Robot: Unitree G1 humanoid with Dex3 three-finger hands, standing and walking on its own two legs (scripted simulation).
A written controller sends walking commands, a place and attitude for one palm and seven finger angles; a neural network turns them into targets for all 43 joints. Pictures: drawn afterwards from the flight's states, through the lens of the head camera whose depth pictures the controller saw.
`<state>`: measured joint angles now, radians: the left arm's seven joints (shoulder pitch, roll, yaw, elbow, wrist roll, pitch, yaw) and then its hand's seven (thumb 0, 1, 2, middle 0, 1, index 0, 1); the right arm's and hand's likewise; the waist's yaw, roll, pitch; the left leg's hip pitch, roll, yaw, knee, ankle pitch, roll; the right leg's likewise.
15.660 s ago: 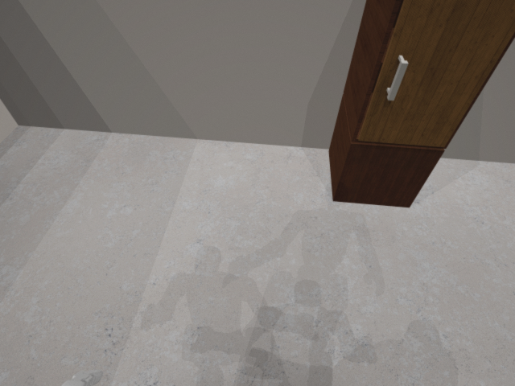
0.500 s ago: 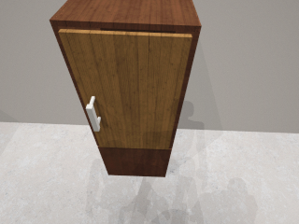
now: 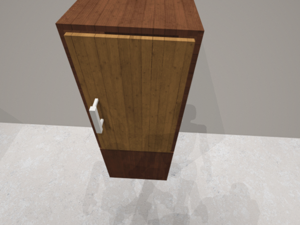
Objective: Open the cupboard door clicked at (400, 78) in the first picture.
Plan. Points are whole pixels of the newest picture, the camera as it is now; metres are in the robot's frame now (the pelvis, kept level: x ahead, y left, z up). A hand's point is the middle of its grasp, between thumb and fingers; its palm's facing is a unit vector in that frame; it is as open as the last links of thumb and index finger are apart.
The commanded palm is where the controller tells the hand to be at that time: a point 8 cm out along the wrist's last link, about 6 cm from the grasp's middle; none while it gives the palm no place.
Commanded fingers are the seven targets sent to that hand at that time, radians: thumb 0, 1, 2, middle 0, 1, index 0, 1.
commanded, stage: look again from close up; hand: left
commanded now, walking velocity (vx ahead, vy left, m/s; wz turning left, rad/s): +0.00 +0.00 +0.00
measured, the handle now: (97, 116) +0.48 +0.23 -0.05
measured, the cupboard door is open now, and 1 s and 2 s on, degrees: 0 0 0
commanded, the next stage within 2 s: shuffle to correct the standing spot in 0.28 s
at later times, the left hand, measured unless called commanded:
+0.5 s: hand out of the picture +0.02 +0.21 -0.17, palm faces +0.01 -0.96 -0.27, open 7.4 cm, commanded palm none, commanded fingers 0.00 0.90 0.90 -0.20 -0.30 -0.20 -0.30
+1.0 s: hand out of the picture -0.01 +0.21 -0.18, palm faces +0.00 -0.97 -0.22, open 7.4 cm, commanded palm none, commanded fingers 0.00 0.90 0.90 -0.20 -0.30 -0.20 -0.30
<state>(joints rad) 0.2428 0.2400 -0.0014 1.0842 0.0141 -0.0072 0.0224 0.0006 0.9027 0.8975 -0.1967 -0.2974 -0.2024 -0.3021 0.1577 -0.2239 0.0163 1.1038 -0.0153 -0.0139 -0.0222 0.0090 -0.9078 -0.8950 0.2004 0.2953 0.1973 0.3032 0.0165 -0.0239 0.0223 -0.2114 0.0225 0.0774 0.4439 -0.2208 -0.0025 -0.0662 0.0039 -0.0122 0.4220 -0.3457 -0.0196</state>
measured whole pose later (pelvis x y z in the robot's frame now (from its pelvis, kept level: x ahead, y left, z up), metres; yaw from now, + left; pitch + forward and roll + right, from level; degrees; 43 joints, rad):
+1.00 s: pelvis -0.04 +0.02 -0.01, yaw +0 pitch +0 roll +0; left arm 0.29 0.19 -0.02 1.00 0.01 0.01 0.03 0.00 0.90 0.90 -0.20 -0.30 -0.20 -0.30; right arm 0.28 -0.18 0.01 1.01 -0.02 0.01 -0.01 0.01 -0.92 -0.89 0.20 0.30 0.20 0.30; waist -0.01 0.00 0.02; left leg -0.32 0.00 0.07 0.52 -0.20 0.03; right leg -0.19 -0.02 0.00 0.54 -0.35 0.01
